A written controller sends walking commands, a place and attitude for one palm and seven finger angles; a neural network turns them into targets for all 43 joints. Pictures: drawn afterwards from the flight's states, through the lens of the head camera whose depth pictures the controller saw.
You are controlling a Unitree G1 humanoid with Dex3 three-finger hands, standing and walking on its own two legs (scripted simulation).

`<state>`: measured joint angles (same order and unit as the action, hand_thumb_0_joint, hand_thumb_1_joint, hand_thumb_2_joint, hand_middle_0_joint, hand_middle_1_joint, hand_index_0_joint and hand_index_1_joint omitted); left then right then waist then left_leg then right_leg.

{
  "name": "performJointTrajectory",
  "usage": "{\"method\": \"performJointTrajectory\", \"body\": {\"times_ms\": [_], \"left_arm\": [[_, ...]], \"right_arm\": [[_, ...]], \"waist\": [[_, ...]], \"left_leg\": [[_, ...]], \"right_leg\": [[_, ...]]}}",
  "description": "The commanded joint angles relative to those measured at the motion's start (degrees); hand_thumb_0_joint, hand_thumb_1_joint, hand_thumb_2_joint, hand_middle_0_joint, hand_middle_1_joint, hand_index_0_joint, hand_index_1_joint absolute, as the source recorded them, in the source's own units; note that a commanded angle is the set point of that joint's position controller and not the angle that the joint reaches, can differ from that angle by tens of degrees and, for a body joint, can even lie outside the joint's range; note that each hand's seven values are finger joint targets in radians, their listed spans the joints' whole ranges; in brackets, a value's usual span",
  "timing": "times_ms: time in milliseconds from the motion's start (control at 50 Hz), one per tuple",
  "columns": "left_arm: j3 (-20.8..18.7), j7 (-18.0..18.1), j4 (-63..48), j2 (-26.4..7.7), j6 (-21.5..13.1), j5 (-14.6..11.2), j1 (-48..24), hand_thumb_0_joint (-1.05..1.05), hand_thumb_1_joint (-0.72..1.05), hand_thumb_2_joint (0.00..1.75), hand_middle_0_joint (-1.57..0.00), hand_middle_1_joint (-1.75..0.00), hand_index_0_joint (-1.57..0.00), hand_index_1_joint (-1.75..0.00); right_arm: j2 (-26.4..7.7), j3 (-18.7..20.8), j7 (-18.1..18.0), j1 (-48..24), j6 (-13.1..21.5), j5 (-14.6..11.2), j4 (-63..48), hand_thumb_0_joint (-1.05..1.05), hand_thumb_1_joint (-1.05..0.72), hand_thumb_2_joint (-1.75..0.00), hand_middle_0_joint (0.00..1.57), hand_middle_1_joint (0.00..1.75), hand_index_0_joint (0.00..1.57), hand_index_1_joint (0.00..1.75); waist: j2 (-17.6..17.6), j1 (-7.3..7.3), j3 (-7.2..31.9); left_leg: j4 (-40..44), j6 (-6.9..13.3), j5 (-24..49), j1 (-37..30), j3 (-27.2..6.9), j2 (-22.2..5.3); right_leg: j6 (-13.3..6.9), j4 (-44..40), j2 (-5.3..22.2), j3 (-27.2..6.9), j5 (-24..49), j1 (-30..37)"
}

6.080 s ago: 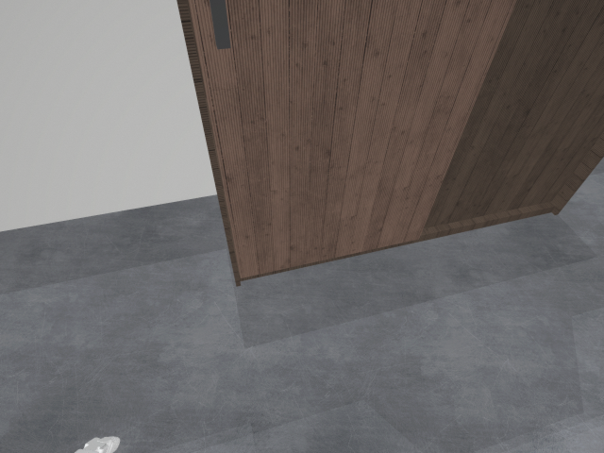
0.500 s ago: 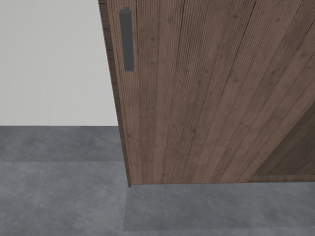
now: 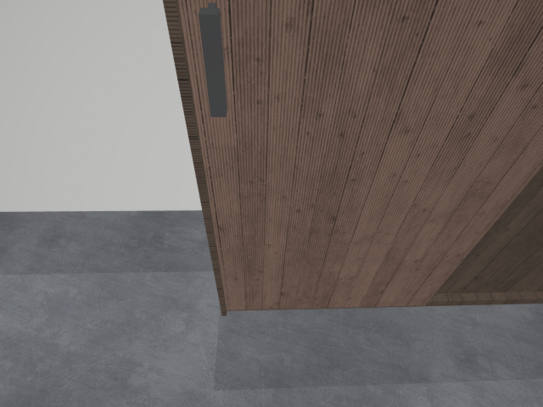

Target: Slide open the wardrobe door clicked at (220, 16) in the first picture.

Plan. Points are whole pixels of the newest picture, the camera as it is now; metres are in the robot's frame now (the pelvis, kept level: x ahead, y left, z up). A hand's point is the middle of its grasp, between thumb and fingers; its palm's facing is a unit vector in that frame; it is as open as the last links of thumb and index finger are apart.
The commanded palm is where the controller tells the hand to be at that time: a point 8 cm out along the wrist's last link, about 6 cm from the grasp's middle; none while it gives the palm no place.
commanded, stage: look again from close up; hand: left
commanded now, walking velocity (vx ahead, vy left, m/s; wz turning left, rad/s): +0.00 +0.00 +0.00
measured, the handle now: (215, 61) +0.56 +0.13 +0.24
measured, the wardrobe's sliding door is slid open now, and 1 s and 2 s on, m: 0.00 0.00 0.00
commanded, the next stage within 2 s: shuffle to correct the standing spot in 1.12 s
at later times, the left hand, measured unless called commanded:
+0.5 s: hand out of the picture +0.00 +0.15 -0.18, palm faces +0.02 -0.99 -0.17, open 7.4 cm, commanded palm none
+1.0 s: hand out of the picture +0.00 +0.14 -0.18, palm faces +0.03 -0.99 -0.16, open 7.4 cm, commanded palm none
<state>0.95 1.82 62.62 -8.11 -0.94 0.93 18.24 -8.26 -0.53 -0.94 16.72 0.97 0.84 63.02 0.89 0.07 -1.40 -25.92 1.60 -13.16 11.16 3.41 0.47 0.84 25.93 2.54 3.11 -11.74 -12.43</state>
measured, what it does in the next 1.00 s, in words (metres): stands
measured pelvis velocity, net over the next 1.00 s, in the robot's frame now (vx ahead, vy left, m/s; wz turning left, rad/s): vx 0.01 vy -0.01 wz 0.00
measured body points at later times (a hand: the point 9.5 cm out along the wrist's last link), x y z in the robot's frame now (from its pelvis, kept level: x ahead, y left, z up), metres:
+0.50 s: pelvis +0.01 -0.01 +0.00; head +0.01 +0.00 +0.45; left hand +0.00 +0.21 -0.16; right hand +0.00 -0.22 -0.16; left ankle +0.01 +0.10 -0.74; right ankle +0.02 -0.13 -0.74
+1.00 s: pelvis +0.01 -0.01 +0.00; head +0.01 -0.01 +0.45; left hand +0.00 +0.20 -0.16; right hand +0.00 -0.23 -0.16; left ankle +0.01 +0.10 -0.74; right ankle +0.02 -0.13 -0.74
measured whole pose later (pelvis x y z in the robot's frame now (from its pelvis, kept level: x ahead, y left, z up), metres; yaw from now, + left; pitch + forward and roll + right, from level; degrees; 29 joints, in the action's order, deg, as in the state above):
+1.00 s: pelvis +0.01 -0.01 +0.00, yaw +0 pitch -2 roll +0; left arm 0.4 1.9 62.9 -7.5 -1.2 0.9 18.3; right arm -7.3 -0.5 -1.2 16.7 1.0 0.9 64.8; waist 0.9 0.2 -1.8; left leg -24.4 0.3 -12.9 10.1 3.0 -0.7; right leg -0.3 24.5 1.3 3.5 -11.7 -11.4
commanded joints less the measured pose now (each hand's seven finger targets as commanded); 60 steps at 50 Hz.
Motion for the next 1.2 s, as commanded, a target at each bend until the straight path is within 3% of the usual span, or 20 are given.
{"method": "performJointTrajectory", "body": {"times_ms": [0, 120, 320, 1180], "left_arm": [[-1.1, 0.4, -1.6, -5.7, -0.5, -0.1, 3.8, 0.00, 0.90, 0.90, -0.20, -0.30, -0.20, -0.30], [-1.2, 0.4, -1.6, -5.6, -0.5, -0.1, 3.2, 0.00, 0.90, 0.90, -0.20, -0.30, -0.20, -0.30], [-1.4, 0.5, -1.5, -5.2, -0.6, -0.1, 3.5, 0.00, 0.90, 0.90, -0.20, -0.30, -0.20, -0.30], [-1.8, 0.4, -1.2, -4.9, -0.8, -0.1, 4.2, 0.00, 0.90, 0.90, -0.20, -0.30, -0.20, -0.30]], "right_arm": [[-5.5, 1.1, -0.4, 3.1, 0.6, -0.2, -1.6, 0.00, -0.90, -0.90, 0.20, 0.30, 0.20, 0.30], [-5.5, 1.1, -0.5, 2.8, 0.7, -0.2, -1.2, 0.00, -0.90, -0.90, 0.20, 0.30, 0.20, 0.30], [-5.1, 1.0, -0.6, 3.0, 0.8, -0.3, -0.5, 0.00, -0.90, -0.90, 0.20, 0.30, 0.20, 0.30], [-4.2, 1.0, -0.7, 3.9, 0.7, -0.2, 0.3, 0.00, -0.90, -0.90, 0.20, 0.30, 0.20, 0.30]], "waist": [[-0.2, 0.09, -4.1], [-1.8, 0.08, -3.3], [-0.4, 0.25, -2.3], [-1.0, 0.34, -3.8]], "left_leg": [[7.2, -0.1, -1.9, 4.8, -6.1, -5.6], [7.2, -0.2, 0.1, 4.5, -6.0, -5.9], [6.7, -0.2, 3.6, 3.1, -5.4, -6.1], [7.3, -0.6, 1.2, 3.2, -5.3, -5.8]], "right_leg": [[-2.5, -5.5, 4.0, -5.5, -1.5, -0.4], [-2.5, -5.0, 3.9, -5.4, 0.5, 0.5], [-2.5, -4.9, 4.0, -5.2, 3.5, 1.7], [-2.8, -6.4, 3.8, -5.3, 0.3, 0.7]]}}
